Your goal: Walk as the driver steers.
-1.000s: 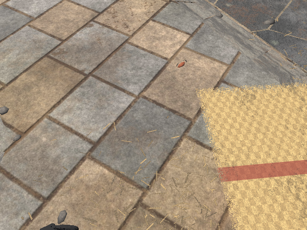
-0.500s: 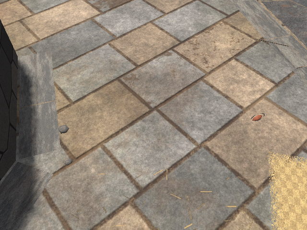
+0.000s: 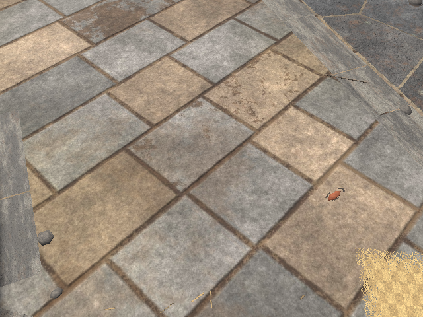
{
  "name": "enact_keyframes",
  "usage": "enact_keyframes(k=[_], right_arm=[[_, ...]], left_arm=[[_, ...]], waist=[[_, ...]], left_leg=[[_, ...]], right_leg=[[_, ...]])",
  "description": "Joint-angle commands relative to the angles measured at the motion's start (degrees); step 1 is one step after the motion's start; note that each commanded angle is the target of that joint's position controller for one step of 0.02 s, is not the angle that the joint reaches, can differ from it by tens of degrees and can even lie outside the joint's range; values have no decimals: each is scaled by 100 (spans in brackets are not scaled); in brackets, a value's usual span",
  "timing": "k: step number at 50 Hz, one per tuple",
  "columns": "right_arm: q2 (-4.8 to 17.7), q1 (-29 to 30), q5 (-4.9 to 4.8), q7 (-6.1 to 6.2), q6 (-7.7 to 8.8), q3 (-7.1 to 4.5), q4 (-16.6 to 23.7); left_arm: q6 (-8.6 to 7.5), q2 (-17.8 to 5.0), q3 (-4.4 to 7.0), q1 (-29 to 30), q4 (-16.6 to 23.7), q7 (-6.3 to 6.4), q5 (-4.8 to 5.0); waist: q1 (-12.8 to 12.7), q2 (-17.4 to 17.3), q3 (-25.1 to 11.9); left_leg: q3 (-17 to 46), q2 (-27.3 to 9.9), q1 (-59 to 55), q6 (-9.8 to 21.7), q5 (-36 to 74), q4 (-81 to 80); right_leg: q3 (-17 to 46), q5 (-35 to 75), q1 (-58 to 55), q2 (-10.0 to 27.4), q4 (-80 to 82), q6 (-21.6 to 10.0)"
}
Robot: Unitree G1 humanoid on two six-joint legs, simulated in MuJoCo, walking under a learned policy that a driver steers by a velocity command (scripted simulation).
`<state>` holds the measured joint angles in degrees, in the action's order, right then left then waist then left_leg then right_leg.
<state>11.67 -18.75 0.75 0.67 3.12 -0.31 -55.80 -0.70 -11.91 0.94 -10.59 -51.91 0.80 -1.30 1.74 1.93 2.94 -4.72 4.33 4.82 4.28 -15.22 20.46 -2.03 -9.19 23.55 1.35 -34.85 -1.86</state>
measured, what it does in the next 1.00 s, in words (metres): walks ahead: right foot, then right foot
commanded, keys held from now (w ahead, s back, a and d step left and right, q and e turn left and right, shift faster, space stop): no key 0.18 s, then w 0.82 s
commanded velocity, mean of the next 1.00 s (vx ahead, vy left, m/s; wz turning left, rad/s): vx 0.32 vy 0.00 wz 0.00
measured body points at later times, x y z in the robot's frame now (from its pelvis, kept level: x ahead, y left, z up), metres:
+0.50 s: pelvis +0.10 -0.03 -0.01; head +0.11 -0.04 +0.44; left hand +0.18 +0.23 -0.14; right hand +0.00 -0.27 -0.16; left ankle -0.03 +0.08 -0.74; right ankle +0.14 -0.12 -0.72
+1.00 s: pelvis +0.32 -0.05 +0.00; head +0.34 -0.05 +0.45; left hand +0.23 +0.17 -0.15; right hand +0.49 -0.27 -0.12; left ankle +0.48 +0.07 -0.70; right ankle +0.20 -0.13 -0.74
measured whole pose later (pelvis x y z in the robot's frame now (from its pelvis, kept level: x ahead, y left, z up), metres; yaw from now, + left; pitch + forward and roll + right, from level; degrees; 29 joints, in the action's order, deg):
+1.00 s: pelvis +0.32 -0.05 +0.00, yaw +1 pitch +0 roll -1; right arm 11.0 -1.4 1.3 -2.0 1.8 -2.4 -53.1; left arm -5.3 -9.3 1.6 -26.8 -61.5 0.5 -1.0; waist -3.3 -1.4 2.8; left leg -3.4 -4.0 33.4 2.2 -2.8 36.6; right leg -4.1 -16.1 -5.8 -4.4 -10.2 -3.9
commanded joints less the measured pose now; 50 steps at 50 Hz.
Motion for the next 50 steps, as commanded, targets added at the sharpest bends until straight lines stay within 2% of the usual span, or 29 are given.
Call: enact_keyframes(k=[1,2,3,4,5,7,9,11,13,15,17,18,19,21,23,25,26,27,28,29,30,31,32,33,35,36,40,44,50], right_arm=[[687,-13,-39,72,2,-125,79],[598,-225,0,90,20,-96,98],[208,-1014,-59,91,-37,-28,-122],[346,-1016,-60,151,-163,-55,-321],[449,-753,-40,174,-245,-93,-316],[360,-519,-6,144,-336,-73,-373],[332,-377,62,124,-331,-30,-446],[376,-486,53,114,-270,-55,-586],[365,-463,62,108,-214,-68,-576],[373,-528,49,97,-142,-84,-573],[572,-884,3,110,-58,-162,-668],[792,-1031,-4,127,-25,-246,-749],[880,-1024,24,137,0,-296,-780],[763,-1239,106,118,66,-311,-861],[740,-1188,130,98,85,-329,-882],[757,-929,93,74,92,-339,-838],[780,-692,60,58,95,-342,-793],[806,-429,7,40,106,-338,-741],[776,-453,0,19,129,-316,-746],[689,-368,1,-7,159,-266,-650],[190,-624,-47,-33,162,-169,-410],[507,-226,90,-53,124,-269,-324],[505,30,73,-103,116,-284,-212],[413,103,60,-137,131,-267,-210],[262,-168,131,-162,53,-260,-296],[247,-226,140,-182,4,-269,-310],[299,598,122,-223,-101,-300,4],[210,1634,78,-263,-91,-263,396],[260,2318,47,-254,-45,-267,741]], left_arm=[[-140,-422,77,-734,-72,97,-26],[-211,-808,152,-1011,-159,133,-49],[-183,-961,161,-915,-188,135,23],[-121,-717,113,-831,-175,116,99],[-88,-569,61,-614,-159,103,68],[-18,-474,8,-110,-131,125,32],[22,-493,36,-103,-212,131,99],[31,-592,127,-416,-378,106,138],[40,-641,194,-447,-406,49,106],[-9,-555,210,-316,-351,-19,96],[-120,-364,185,111,-173,-82,88],[-188,-268,170,363,-51,-114,38],[-244,-327,186,475,31,-124,-40],[-319,-450,247,645,143,-140,1],[-337,-443,272,664,208,-183,65],[-330,-366,274,589,246,-231,88],[-319,-306,278,302,181,-243,89],[-309,-257,308,-326,-28,-234,88],[-299,-441,423,-1186,-364,-191,63],[-313,-915,579,-2183,-592,-102,-39],[-320,-1558,674,-2738,-661,-76,-99],[-247,-1250,563,-2033,-600,-72,6],[-244,-1071,499,-1264,-376,-80,30],[-285,-809,414,-890,-302,-110,41],[-376,-505,291,-740,-351,-98,49],[-418,-473,265,-887,-423,-83,36],[-491,-587,242,-1380,-625,-39,41],[-497,-499,199,-1626,-706,-35,46],[-505,-544,219,-1913,-882,15,11]], waist=[[-373,-358,-340],[-292,57,-633],[78,800,-897],[-119,764,-926],[-90,653,-621],[90,525,-360],[-23,325,0],[-136,-45,-21],[-150,-168,241],[-94,-317,532],[123,-771,684],[181,-1106,843],[166,-1109,988],[257,-866,855],[204,-795,724],[60,-850,674],[-149,-854,608],[-507,-760,417],[-829,-440,29],[-1278,251,-460],[-1183,1586,-1019],[-825,661,-528],[-524,161,61],[-365,-136,292],[-69,47,240],[-37,120,173],[-102,96,358],[-310,122,500],[-440,172,511]], left_leg=[[728,-1376,346,298,3402,451],[629,-1100,651,87,2131,798],[382,-587,856,-48,-239,1083],[336,-389,750,-90,-1104,1173],[390,-355,697,-109,-1150,1098],[489,-450,249,-121,-383,383],[733,-698,277,-153,110,-27],[638,-606,506,-13,-734,105],[790,-642,802,193,-1525,-1],[1107,-805,768,395,-1881,-200],[1936,-1348,48,683,-2014,-796],[2444,-1854,-403,871,-1698,-1136],[2595,-2222,-706,1012,-834,-1101],[2470,-2409,-1282,1108,690,-951],[2074,-2253,-1438,971,1131,-892],[1617,-1960,-934,753,1289,-854],[1299,-1778,-396,614,1562,-681],[926,-1540,300,445,2195,-211],[618,-1264,880,298,2794,728],[185,-869,1748,67,2300,2336],[-3,-15,2787,-122,-1231,4472],[832,-294,3117,58,-1379,5128],[822,-624,3263,156,-787,5203],[784,-818,3117,177,-348,4922],[690,-984,2588,80,-60,4449],[605,-954,2476,31,20,4363],[392,-1020,3093,-179,497,3625],[211,-946,3258,-327,1121,2378],[54,-752,2983,-111,1241,1392]], right_leg=[[177,1151,-1454,96,1288,-175],[799,2997,-2190,784,1176,-256],[1427,4470,-2485,1543,946,-902],[1751,3878,-2164,1730,1135,-1272],[1770,3047,-1739,1592,1385,-1231],[1373,1474,-1093,1109,1624,-747],[984,327,-867,631,1678,-323],[858,-988,-1164,375,1558,-411],[978,-2095,-992,371,1511,-568],[992,-2361,-546,313,1352,-641],[491,-1826,339,-82,574,-511],[-44,-1288,883,-293,-19,-394],[-237,-1193,1274,-189,-238,-373],[-106,-1511,1701,16,-699,-356],[-97,-1406,1673,96,-723,-321],[-281,-953,950,-36,-393,-294],[-432,-696,154,-179,-91,-320],[-615,-322,-1090,-431,299,-366],[-588,-277,-2378,-597,425,-443],[542,-1097,-3465,272,889,-701],[3625,-2231,-3892,2027,2217,-1342],[4102,-2561,-3096,2053,2554,-1391],[3355,-2511,-2435,1958,2474,-1309],[2709,-1823,-1943,1678,2572,-1169],[1798,-771,-1505,1234,2677,-923],[1560,-319,-1485,1164,2680,-927],[1109,286,-1715,1089,2905,-1038],[753,783,-1918,972,2970,-1031],[522,1935,-2616,1146,2659,-984]])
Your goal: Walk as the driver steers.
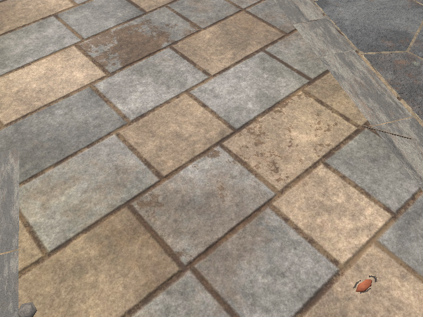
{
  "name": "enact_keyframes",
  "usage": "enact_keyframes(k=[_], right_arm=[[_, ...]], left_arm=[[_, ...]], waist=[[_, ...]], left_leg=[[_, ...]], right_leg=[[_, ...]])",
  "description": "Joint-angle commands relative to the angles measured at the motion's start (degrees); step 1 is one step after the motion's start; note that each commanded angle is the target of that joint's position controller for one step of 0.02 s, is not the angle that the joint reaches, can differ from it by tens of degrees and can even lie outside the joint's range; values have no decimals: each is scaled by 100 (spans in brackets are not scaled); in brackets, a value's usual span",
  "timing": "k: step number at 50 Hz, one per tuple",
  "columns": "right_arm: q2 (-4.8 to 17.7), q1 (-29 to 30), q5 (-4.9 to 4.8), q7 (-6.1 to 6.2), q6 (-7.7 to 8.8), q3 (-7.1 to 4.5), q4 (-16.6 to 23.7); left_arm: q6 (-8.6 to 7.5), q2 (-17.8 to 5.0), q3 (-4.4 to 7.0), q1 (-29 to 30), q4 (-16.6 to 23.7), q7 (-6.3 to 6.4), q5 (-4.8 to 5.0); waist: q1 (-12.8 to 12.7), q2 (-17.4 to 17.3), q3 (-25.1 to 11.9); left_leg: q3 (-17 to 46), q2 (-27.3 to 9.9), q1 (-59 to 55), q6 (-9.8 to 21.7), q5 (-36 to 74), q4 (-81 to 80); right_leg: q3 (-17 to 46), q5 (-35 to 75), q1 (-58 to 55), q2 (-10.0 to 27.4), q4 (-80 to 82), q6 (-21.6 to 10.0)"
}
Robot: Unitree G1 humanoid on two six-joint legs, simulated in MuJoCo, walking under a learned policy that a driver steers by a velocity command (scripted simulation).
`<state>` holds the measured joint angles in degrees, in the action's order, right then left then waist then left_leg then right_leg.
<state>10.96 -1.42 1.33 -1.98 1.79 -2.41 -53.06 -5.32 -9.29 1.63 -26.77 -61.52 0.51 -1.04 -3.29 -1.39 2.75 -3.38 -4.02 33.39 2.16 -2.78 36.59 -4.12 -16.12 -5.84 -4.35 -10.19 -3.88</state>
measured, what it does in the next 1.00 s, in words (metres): walks ahead: left foot, then right foot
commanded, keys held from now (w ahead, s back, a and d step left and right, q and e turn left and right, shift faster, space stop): w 0.72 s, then w+q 0.28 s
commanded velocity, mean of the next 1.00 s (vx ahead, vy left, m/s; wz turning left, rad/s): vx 0.50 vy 0.00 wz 0.07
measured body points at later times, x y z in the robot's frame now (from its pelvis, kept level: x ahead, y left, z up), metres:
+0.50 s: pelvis +0.27 +0.04 +0.01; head +0.29 +0.05 +0.45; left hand +0.43 +0.27 -0.13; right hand +0.20 -0.19 -0.14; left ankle +0.20 +0.10 -0.74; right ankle +0.43 -0.11 -0.69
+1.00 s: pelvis +0.55 -0.01 +0.01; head +0.57 -0.02 +0.46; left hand +0.50 +0.23 -0.14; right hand +0.66 -0.25 -0.14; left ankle +0.64 +0.15 -0.67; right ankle +0.50 -0.07 -0.74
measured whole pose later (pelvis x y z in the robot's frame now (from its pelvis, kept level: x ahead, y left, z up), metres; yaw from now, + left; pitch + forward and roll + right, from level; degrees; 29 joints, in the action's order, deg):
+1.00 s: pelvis +0.55 -0.01 +0.01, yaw +5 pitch +0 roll -1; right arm 12.2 -10.3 1.5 -1.9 1.0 -3.7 -54.9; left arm -6.2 -10.4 2.7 -22.9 -59.7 0.6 -1.0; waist -0.8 -2.3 2.4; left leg 0.8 -5.1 37.0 3.3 -4.6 54.6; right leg -11.1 -12.5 1.1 -3.5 -13.4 -4.9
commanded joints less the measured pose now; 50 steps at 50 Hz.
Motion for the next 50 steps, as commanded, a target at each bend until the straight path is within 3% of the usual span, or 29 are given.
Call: enact_keyframes(k=[1,3,4,5,6,7,8,9,10,12,14,16,18,23,28,31,32,33,34,35,36,37,38,40,42,45,50], right_arm=[[366,563,-10,20,107,-75,495],[462,101,-7,71,161,-142,402],[546,-585,4,115,200,-206,190],[717,-1593,63,172,258,-299,-144],[1240,-2570,223,241,299,-439,-299],[1580,-2708,189,191,251,-512,-338],[1312,-2082,13,159,200,-451,-265],[952,-1497,-40,147,217,-344,-147],[679,-1234,-24,134,262,-263,-128],[364,-1260,-49,178,337,-151,-271],[435,-1605,-58,204,421,-141,-416],[599,-1820,-66,214,453,-162,-491],[606,-2035,-65,213,446,-145,-535],[573,-2520,-62,218,434,-93,-643],[615,-2919,3,287,398,-97,-820],[738,-2713,36,333,376,-137,-830],[800,-2634,39,333,362,-156,-830],[801,-2516,8,317,337,-152,-805],[646,-2469,-55,292,341,-96,-640],[87,-3120,-280,216,338,-5,-530],[631,-2750,-132,232,328,-154,-567],[620,-2306,-123,227,332,-174,-422],[505,-2087,-118,219,347,-148,-396],[326,-2158,22,172,199,-150,-449],[228,-2190,59,108,58,-158,-455],[234,-1606,50,49,-54,-160,-231],[204,-534,-1,-33,-29,-93,195]], left_arm=[[-36,-839,163,-259,67,58,-30],[-24,-937,191,-87,68,75,-52],[-3,-989,205,-19,61,70,-51],[15,-954,188,34,85,53,-31],[11,-626,89,-92,285,3,100],[16,-321,63,-570,320,-42,200],[51,-829,204,3,357,-15,80],[14,-812,213,434,503,-45,59],[1,-699,200,604,519,-62,44],[137,-518,188,454,461,-118,-97],[249,-436,188,507,494,-168,-124],[323,-459,188,932,655,-196,-130],[352,-524,189,1479,852,-212,-114],[317,-446,112,2510,1208,-229,-33],[257,-515,100,3121,1472,-210,-22],[177,-616,158,2762,1436,-171,-20],[143,-702,215,2199,1261,-131,-28],[89,-814,293,1214,922,-81,-69],[39,-1216,420,159,680,-18,-218],[57,-1791,563,-218,621,-30,-269],[144,-1559,518,258,677,-75,-49],[137,-1235,424,938,799,-83,5],[83,-869,327,1232,833,-103,-20],[-5,-515,212,1297,703,-51,-7],[-109,-554,200,974,570,-24,-3],[-176,-740,229,699,502,-3,6],[-173,-687,177,379,455,42,10]], waist=[[104,509,507],[353,565,238],[640,538,-122],[1029,361,-662],[1240,-313,-1436],[980,-1247,-1978],[818,-340,-1347],[640,-150,-620],[485,2,-316],[195,-142,-149],[129,-137,-130],[138,-122,39],[241,-107,208],[506,-157,324],[668,-230,416],[390,-298,237],[149,-320,-57],[-271,-151,-558],[-618,226,-1243],[-338,1592,-1941],[-233,769,-1715],[15,501,-836],[127,210,-425],[422,391,-141],[492,467,-127],[476,449,92],[293,453,314]], left_leg=[[-100,128,18,184,-159,-326],[-228,394,-762,384,-581,-545],[-323,596,-1553,501,-640,-765],[-248,562,-2842,657,-535,-1009],[1473,-855,-4523,1078,-1432,-1182],[4131,-2116,-5338,1734,-1736,-2037],[3848,-1764,-4698,1512,-2178,-2217],[2969,-1584,-3818,1339,-1927,-2363],[2390,-1311,-3219,1165,-1356,-2555],[1615,-918,-2557,923,-566,-2735],[1327,-833,-2457,960,4,-2812],[1125,-785,-2451,1004,23,-2988],[1014,-733,-2572,1009,33,-3134],[637,-582,-3000,907,815,-3102],[557,-821,-3896,932,1617,-2776],[395,-901,-4110,793,3176,-2074],[322,-847,-4070,720,3882,-1416],[123,-628,-3729,603,3848,-324],[-36,-370,-2543,489,2199,1269],[-246,765,-445,220,-2030,3496],[669,648,75,328,-2488,4018],[700,343,294,359,-1971,3935],[688,144,120,357,-1594,3621],[687,-63,-392,285,-1326,3095],[632,-49,-493,228,-1199,2967],[555,-151,105,157,-655,2651],[228,-101,469,79,245,1284]], right_leg=[[702,2952,183,1763,51,-752],[537,4428,73,1747,-655,-614],[422,5058,112,1641,-1483,-531],[215,4738,630,1388,-2682,-410],[-31,2799,2154,1002,-4572,-218],[111,-1455,3720,-30,-6322,-81],[775,-1017,4155,352,-6656,-204],[743,-433,4213,600,-6431,-228],[717,-96,3999,790,-6101,-229],[673,77,3493,964,-5647,-114],[559,142,3465,975,-5446,-4],[464,437,3833,1065,-5139,112],[382,825,4244,1143,-4689,219],[111,1562,4305,1003,-3253,288],[-15,1369,4336,813,-2489,68],[-141,751,3561,526,-2116,-211],[-215,611,2856,326,-1976,-327],[-274,878,1665,208,-1617,-474],[788,511,93,1186,-1581,-769],[3716,65,-1400,2877,-965,-1579],[4152,-97,-992,2695,-539,-1472],[3080,-24,-155,2565,-483,-1263],[2444,508,549,2331,-265,-1066],[1476,1007,1342,1893,-1,-649],[1085,1441,1474,1822,110,-569],[571,1668,1385,1775,309,-480],[-167,2357,1069,1602,351,-304]])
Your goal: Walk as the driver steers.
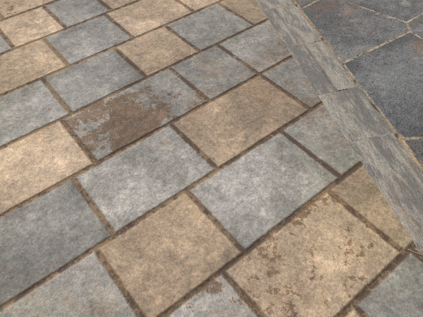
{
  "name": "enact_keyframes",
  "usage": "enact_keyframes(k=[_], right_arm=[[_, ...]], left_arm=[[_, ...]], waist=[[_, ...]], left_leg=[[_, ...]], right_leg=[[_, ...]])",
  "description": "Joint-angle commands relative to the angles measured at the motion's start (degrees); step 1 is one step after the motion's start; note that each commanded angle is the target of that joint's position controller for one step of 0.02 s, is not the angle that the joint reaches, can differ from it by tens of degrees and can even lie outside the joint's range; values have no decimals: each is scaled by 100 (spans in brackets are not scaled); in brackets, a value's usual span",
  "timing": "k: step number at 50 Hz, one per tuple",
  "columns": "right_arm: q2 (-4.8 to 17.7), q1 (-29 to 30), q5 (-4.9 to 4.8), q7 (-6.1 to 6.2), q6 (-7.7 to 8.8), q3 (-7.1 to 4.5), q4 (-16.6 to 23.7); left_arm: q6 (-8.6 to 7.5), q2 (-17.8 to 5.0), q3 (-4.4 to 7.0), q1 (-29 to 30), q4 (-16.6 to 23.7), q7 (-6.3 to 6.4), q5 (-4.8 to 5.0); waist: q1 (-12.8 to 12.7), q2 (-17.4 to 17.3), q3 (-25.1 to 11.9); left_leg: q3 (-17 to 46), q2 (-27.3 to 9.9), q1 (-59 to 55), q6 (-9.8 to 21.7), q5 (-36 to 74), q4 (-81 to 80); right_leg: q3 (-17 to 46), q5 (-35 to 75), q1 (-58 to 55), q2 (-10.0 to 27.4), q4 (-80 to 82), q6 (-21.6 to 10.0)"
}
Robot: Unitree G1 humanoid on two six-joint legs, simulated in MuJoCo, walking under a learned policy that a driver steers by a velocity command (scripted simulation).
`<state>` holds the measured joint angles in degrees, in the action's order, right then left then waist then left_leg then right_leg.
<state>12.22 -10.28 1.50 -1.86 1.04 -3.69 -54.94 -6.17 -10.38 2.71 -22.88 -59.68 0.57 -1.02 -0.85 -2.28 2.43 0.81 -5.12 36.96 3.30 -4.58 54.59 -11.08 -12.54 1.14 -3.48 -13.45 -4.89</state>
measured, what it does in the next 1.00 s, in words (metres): walks ahead, turning left: left foot, then right foot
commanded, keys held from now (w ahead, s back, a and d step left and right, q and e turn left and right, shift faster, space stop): w+q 0.58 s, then w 0.08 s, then w+e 0.34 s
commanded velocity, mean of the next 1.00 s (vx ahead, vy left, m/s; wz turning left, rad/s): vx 0.50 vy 0.00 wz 0.32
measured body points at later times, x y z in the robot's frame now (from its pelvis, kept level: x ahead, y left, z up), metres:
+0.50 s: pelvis +0.26 +0.07 +0.00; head +0.29 +0.09 +0.45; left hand +0.34 +0.35 -0.12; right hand +0.35 -0.20 -0.13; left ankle +0.23 +0.09 -0.75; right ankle +0.39 -0.09 -0.67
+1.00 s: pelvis +0.56 +0.10 +0.00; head +0.59 +0.10 +0.45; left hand +0.50 +0.37 -0.13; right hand +0.75 -0.10 -0.13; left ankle +0.51 +0.23 -0.67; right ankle +0.60 +0.05 -0.75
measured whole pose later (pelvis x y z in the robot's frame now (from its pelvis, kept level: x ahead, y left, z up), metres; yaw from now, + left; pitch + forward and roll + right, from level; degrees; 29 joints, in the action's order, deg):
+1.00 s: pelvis +0.56 +0.10 +0.00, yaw +18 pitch +0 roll +0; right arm 14.8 -11.8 2.9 -1.0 3.4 -2.0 -46.8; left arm -3.2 -14.6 3.0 -19.3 -51.5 -1.0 -0.2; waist -0.7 -1.9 2.9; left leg 2.3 -1.6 28.2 1.0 -17.3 60.9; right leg 1.3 -8.7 11.9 -6.5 -20.9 -5.9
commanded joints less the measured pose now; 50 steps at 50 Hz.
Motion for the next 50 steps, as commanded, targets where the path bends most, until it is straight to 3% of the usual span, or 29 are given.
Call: enact_keyframes(k=[1,5,7,9,10,11,12,13,14,15,16,17,19,22,28,33,35,36,38,39,40,41,42,43,44,45,47,50], right_arm=[[43,544,-17,-58,52,64,459],[42,1125,10,-86,67,116,755],[111,1062,25,-83,70,87,800],[250,622,43,-52,58,15,710],[356,164,49,-36,66,-47,590],[511,-484,78,-11,102,-136,406],[892,-1300,159,54,130,-294,209],[1507,-1221,156,119,115,-438,295],[1557,-1405,-13,121,22,-444,317],[1365,-1010,-59,173,4,-388,300],[1046,-736,-89,182,27,-312,329],[868,-471,-95,201,74,-258,375],[731,-379,-159,230,193,-179,409],[997,-716,-181,208,304,-225,367],[1046,-1493,-148,196,250,-224,360],[977,-1892,-79,271,250,-167,306],[1015,-1822,-49,310,290,-146,289],[1089,-1667,-37,316,321,-149,311],[1241,-1497,20,301,360,-174,299],[1219,-1415,13,281,370,-162,322],[847,-1616,-72,253,391,-65,515],[612,-2303,-155,198,385,-45,460],[921,-1863,72,220,372,-53,487],[946,-1272,83,187,394,-50,617],[883,-933,88,159,414,-19,737],[842,-833,124,131,383,-5,816],[717,-887,154,93,281,48,889],[643,-495,149,75,196,108,1072]], left_arm=[[-86,-597,67,-86,251,54,13],[-29,-691,80,-502,97,138,-3],[23,-781,98,-480,83,180,-20],[88,-950,148,-355,117,218,-43],[140,-1035,177,-280,159,214,-57],[187,-1105,199,-212,224,186,-44],[189,-1106,200,-34,387,140,-7],[160,-397,76,-246,765,4,46],[86,-850,159,467,1040,-41,39],[-4,-837,138,908,1208,-71,69],[-62,-859,133,869,1186,-65,80],[-20,-848,147,786,1118,-42,25],[216,-746,135,584,1119,-69,-153],[409,-660,108,913,1328,-127,-177],[450,-759,68,2281,1886,-165,-127],[350,-722,-45,2990,2204,-231,-86],[297,-763,-57,2861,2218,-242,-69],[276,-853,-25,2545,2139,-224,-59],[231,-1131,106,1331,1755,-120,-17],[188,-1250,168,450,1505,-52,-51],[170,-1710,274,-359,1402,9,-171],[241,-2020,382,-278,1258,-70,-145],[299,-1521,283,312,1361,-160,62],[306,-1190,214,794,1460,-191,97],[292,-1032,168,927,1458,-200,43],[264,-987,143,834,1372,-181,43],[200,-1021,144,614,1201,-159,82],[183,-1228,215,328,1125,-125,112]], waist=[[0,556,364],[-161,562,444],[-49,640,347],[191,840,38],[381,871,-224],[652,803,-579],[1086,391,-1012],[612,-946,-1420],[848,-353,-1608],[665,-48,-721],[426,323,-335],[171,540,-119],[-82,417,-204],[-68,235,-155],[449,-68,-12],[713,-169,75],[597,-241,92],[410,-287,40],[-136,-291,-518],[-569,-136,-968],[-688,646,-1715],[-212,1947,-1947],[-40,938,-1175],[16,455,-452],[55,256,-206],[135,326,-93],[270,564,-229],[221,579,-186]], left_leg=[[-325,46,47,-25,525,-830],[-762,202,-22,172,361,-1651],[-934,409,-318,367,-54,-1856],[-1126,760,-925,628,-657,-1878],[-1158,947,-1404,776,-902,-1988],[-1066,1086,-2247,941,-901,-2348],[-194,582,-3562,1247,-1089,-2825],[2700,-1222,-5338,2093,-845,-3030],[4141,-1470,-5447,2374,-1083,-3823],[3179,-1365,-4834,2105,-890,-3979],[2639,-1133,-4099,1822,-245,-4097],[2127,-815,-3547,1584,463,-4146],[1544,-423,-3038,1433,1267,-4178],[1309,-163,-2819,1351,1669,-4243],[1538,-33,-3453,991,1700,-4182],[1577,-152,-4120,930,2244,-3966],[1470,-295,-4226,801,2645,-3938],[1344,-321,-4172,674,3190,-3779],[1048,-206,-4277,491,4646,-2545],[805,4,-3819,408,4128,-1399],[476,473,-2609,254,2106,436],[217,1433,-942,45,-2437,1981],[550,928,-376,149,-2108,2206],[478,647,-255,112,-1559,1959],[401,474,-313,79,-1318,1640],[369,355,-403,10,-1252,1384],[286,266,-713,-171,-1243,953],[93,196,-527,-417,-1146,361]], right_leg=[[405,2197,283,1520,652,-184],[71,3035,-447,1722,391,-184],[-124,4261,-762,1807,-58,-155],[-294,5806,-957,1874,-922,-142],[-331,6092,-949,1889,-1693,-163],[-361,5681,-624,1871,-2766,-124],[-408,4213,462,1721,-4402,47],[-230,-1403,3046,622,-6525,363],[1067,-1723,3983,184,-7225,385],[1309,-1060,4459,642,-6903,322],[1281,-641,4142,835,-6327,323],[1279,-523,3759,965,-5900,383],[1287,-517,3173,1044,-5416,570],[1110,-218,3291,1025,-4814,770],[1081,908,4007,862,-3436,828],[935,1185,3918,612,-2387,602],[863,1124,3409,533,-1932,361],[827,935,2883,430,-1742,212],[694,505,1558,64,-1522,-72],[896,667,434,290,-1313,-254],[2664,189,-985,1571,-1345,-691],[5327,536,-1752,2585,-546,-1487],[5390,-399,-1112,2300,-255,-1350],[4440,-372,-302,2093,-177,-1236],[3916,197,147,1789,-68,-1112],[3557,809,420,1574,-13,-1037],[3153,1524,678,1320,77,-985],[2903,1534,910,1177,262,-1081]])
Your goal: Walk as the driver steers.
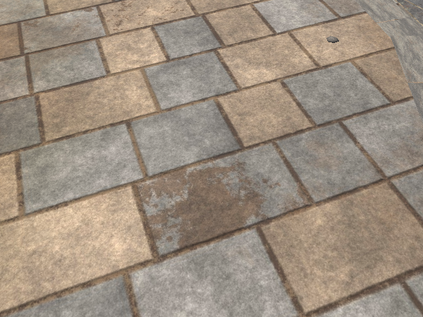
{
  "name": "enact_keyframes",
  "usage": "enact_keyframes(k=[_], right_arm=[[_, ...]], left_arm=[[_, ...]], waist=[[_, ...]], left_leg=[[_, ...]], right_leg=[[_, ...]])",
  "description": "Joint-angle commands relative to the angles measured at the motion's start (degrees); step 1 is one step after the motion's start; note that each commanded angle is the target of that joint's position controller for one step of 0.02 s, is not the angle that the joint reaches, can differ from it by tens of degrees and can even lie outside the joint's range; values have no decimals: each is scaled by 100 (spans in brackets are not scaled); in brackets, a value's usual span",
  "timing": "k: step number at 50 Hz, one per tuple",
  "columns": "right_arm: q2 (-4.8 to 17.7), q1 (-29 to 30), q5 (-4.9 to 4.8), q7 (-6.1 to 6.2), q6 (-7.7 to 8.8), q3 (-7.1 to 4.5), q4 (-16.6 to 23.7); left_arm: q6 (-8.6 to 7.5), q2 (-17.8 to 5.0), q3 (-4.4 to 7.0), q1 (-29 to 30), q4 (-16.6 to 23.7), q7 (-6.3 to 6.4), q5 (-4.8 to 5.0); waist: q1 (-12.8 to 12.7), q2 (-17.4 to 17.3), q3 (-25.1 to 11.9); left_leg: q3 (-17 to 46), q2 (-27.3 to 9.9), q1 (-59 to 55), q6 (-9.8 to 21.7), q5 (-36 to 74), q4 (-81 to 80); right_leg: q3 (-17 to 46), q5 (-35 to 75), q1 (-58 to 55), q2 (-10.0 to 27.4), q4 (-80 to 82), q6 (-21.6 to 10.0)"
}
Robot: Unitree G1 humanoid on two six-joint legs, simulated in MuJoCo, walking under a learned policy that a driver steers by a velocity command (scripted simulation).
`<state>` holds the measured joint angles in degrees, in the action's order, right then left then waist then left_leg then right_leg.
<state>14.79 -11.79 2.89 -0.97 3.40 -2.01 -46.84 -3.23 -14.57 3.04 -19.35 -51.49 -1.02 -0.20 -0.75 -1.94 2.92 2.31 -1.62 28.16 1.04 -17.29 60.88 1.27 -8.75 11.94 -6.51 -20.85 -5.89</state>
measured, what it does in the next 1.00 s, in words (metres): walks ahead: left foot, then right foot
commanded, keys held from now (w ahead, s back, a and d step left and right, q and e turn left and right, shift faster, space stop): w+e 0.12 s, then e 0.32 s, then q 0.56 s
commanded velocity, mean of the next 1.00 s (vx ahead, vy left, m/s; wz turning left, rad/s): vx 0.18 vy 0.00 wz -0.12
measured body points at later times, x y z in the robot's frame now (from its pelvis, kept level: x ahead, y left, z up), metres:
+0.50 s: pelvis +0.19 +0.04 +0.00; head +0.24 +0.06 +0.44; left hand +0.36 +0.30 -0.14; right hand +0.26 -0.24 -0.10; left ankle +0.28 +0.12 -0.74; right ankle +0.13 -0.07 -0.66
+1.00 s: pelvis +0.20 +0.05 -0.01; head +0.22 +0.06 +0.44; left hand +0.36 +0.30 -0.13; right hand +0.25 -0.23 -0.13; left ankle +0.19 +0.14 -0.74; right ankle +0.18 -0.08 -0.74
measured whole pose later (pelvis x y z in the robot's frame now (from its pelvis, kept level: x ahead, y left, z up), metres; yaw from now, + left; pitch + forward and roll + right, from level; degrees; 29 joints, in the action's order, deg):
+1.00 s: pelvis +0.20 +0.05 -0.01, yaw -6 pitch +0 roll -1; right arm 15.6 -15.0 0.5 -1.3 -2.9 -3.4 -44.0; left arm 2.0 -15.5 2.6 -9.3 -44.2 1.8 -1.1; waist 0.8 0.8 2.6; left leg -2.5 1.2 14.1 1.5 -20.0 33.9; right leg -6.9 -17.2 14.5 4.1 -32.5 1.2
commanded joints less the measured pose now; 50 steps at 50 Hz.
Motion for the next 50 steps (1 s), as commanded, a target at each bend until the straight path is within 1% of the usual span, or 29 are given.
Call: enact_keyframes(k=[1,3,6,9,11,13,14,15,16,17,18,19,21,23,26,29,31,33,34,35,36,37,38,40,41,44,47,49,50], right_arm=[[375,-40,4,-16,-51,-42,380],[338,539,-18,-27,-59,0,590],[294,1108,-68,-51,-41,55,793],[286,1379,-135,3,16,86,934],[373,1187,-155,56,75,74,921],[575,525,-153,130,154,9,746],[779,11,-95,197,244,-46,649],[1251,-740,7,290,269,-141,634],[1537,-629,-87,252,116,-229,721],[1039,-459,-223,218,8,-192,756],[539,-154,-234,222,-7,-45,839],[361,134,-196,235,-34,23,866],[456,257,-172,288,-55,4,846],[522,95,-148,264,-22,-29,775],[493,33,-141,223,14,-15,633],[376,144,-136,145,-12,62,496],[599,-91,-138,77,-97,-7,362],[865,-111,-219,34,-221,-105,333],[844,-262,-236,24,-246,-119,319],[535,-297,-259,-6,-236,-51,438],[153,-434,-342,17,-266,23,517],[477,-386,-244,54,-357,-72,412],[597,-373,-254,53,-428,-171,419],[638,-589,-215,67,-534,-278,345],[542,-694,-188,61,-552,-267,329],[323,-475,-223,13,-575,-211,436],[380,-329,-283,-46,-613,-221,611],[362,-547,-253,-43,-571,-221,591],[548,-548,-184,-3,-508,-260,613]], left_arm=[[-94,-832,193,-116,294,46,30],[-65,-821,209,-329,270,49,37],[-39,-878,255,-626,258,56,28],[35,-907,275,-816,255,105,-20],[96,-921,293,-739,335,148,-56],[106,-1007,332,-371,499,179,-27],[61,-951,326,-225,591,153,56],[13,-563,219,-302,857,156,165],[105,-374,199,-1334,892,244,282],[253,-805,262,-1348,634,302,24],[324,-841,293,-857,646,248,-74],[377,-740,290,-567,720,184,-97],[540,-650,283,-426,787,47,-144],[607,-583,267,-372,859,-2,-97],[654,-399,168,-205,900,4,-123],[707,-164,-23,78,863,39,-131],[706,-268,-56,299,872,116,-117],[640,-389,-57,208,838,203,-120],[565,-581,-34,203,854,256,-157],[482,-874,-8,125,932,319,-240],[476,-1342,118,562,966,325,-126],[451,-1104,102,792,1030,312,-116],[419,-900,48,905,1069,320,-129],[413,-736,8,1025,1071,372,-121],[408,-696,6,1064,1062,389,-110],[431,-711,51,965,1020,372,-108],[472,-923,158,890,959,316,-112],[501,-1016,210,1010,949,289,-62],[495,-959,217,831,895,266,-82]], waist=[[147,548,-128],[-21,559,-8],[-257,596,-76],[-341,622,-163],[-250,730,-343],[113,758,-520],[385,508,-807],[547,-298,-1661],[104,-1337,-2454],[38,-559,-2194],[39,-188,-1416],[-39,-215,-991],[-121,-666,-661],[-140,-585,-811],[-193,-506,-888],[-159,-772,-826],[-3,-866,-728],[-152,-627,-542],[-133,-390,-496],[-102,255,-629],[198,1424,-371],[33,1402,-228],[74,1312,-107],[217,1102,-103],[271,1058,-209],[87,1077,-406],[-35,1290,-524],[193,1069,-559],[213,548,-514]], left_leg=[[-104,-191,490,-270,314,-564],[-163,-205,615,-381,819,-1224],[-174,-104,563,-434,1379,-1964],[-237,195,294,-389,1381,-2406],[-137,377,-218,-284,1207,-2761],[-43,460,-1162,-124,1399,-3535],[209,54,-2115,45,2105,-3929],[1328,-1515,-3520,389,3889,-3571],[2779,-2915,-4314,1276,5720,-3325],[2807,-2637,-3691,1386,5024,-3400],[2003,-2165,-2993,1206,4432,-3643],[1400,-1796,-2477,1015,4084,-3913],[651,-1409,-1846,957,4038,-4199],[423,-1356,-1671,1080,4338,-4237],[291,-1327,-1505,1173,3980,-4328],[160,-1002,-1180,1008,2905,-4444],[433,-922,-1223,1016,2268,-4346],[674,-848,-917,849,1678,-4104],[824,-808,-598,604,1342,-4039],[661,-538,-290,314,743,-3543],[-223,356,-219,89,-372,-3014],[-283,344,-612,53,-1020,-2071],[-233,408,-460,84,-1184,-1368],[-184,351,-237,53,-1187,-504],[-218,300,-193,9,-1152,-525],[-406,245,-406,-89,-1073,-1233],[-581,288,-816,-40,-903,-2059],[-739,417,-1519,86,58,-3254],[-173,255,-1949,177,673,-3984]], right_leg=[[1645,1021,-102,1436,1091,-972],[1608,918,-86,1319,1153,-858],[1622,1101,-337,1236,969,-696],[1543,2900,-602,1179,248,-508],[1676,3334,-660,1122,-244,-279],[1855,3270,-529,930,-899,-16],[1706,2827,-164,633,-1715,159],[1187,583,630,364,-3200,334],[468,-3266,1555,-318,-4504,376],[368,-2895,1796,180,-4996,369],[359,-2452,1866,314,-5005,430],[296,-2135,1865,454,-4850,524],[148,-1729,1669,527,-4860,691],[158,-1538,1459,437,-4797,733],[284,-1365,1210,378,-4043,695],[8,-1191,389,511,-2346,634],[-233,-1207,133,416,-1622,626],[-341,-582,-440,358,-442,520],[7,-288,-811,653,-69,426],[959,-482,-1113,1646,374,239],[1606,-220,-338,2400,690,-205],[1506,-88,261,2585,657,-520],[1339,430,304,2516,637,-642],[774,1651,120,2321,431,-641],[528,2158,-138,2232,245,-600],[190,2397,-546,2158,-88,-515],[200,2170,-626,2286,-322,-462],[-50,1614,-285,2181,-813,-152],[-314,675,180,1968,-1410,213]])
